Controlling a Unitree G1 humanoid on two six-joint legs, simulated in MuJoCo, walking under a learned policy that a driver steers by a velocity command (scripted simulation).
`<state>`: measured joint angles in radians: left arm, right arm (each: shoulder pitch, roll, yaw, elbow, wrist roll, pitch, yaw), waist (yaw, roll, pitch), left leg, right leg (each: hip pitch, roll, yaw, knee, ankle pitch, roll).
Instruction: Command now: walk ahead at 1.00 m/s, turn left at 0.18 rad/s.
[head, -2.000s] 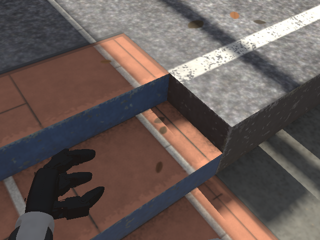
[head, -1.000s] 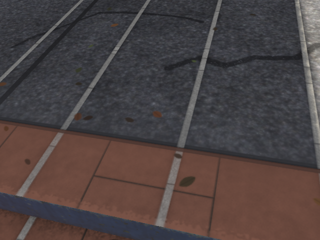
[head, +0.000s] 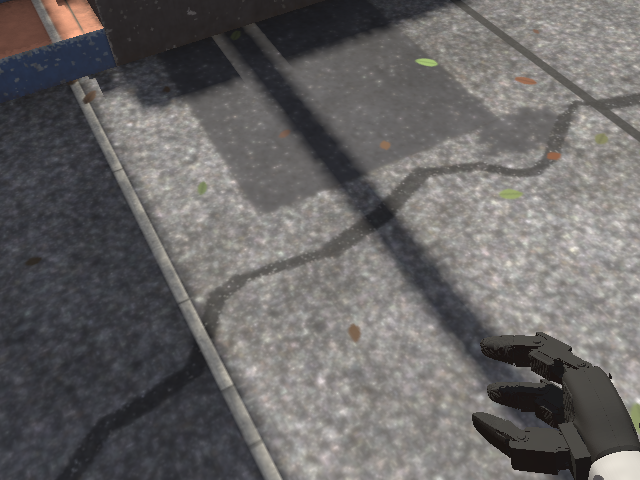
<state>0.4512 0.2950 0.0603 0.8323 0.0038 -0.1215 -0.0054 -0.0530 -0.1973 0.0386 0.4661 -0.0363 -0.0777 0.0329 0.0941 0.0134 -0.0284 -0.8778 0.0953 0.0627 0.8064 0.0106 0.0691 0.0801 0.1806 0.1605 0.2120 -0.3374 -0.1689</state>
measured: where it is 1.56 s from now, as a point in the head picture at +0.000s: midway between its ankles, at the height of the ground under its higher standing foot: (289, 265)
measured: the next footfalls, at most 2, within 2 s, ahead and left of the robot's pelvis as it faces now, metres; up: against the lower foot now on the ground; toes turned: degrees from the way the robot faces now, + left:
left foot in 0.12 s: +0.31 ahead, +0.11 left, +0.00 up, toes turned +7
right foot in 0.50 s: +0.77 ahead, -0.03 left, +0.00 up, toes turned +24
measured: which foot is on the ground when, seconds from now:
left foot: up 0.00-0.10, down 0.12-0.50, up 0.52-0.84, down 0.86-1.00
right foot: down 0.00-0.12, up 0.14-0.48, down 0.50-0.88, up 0.90-1.00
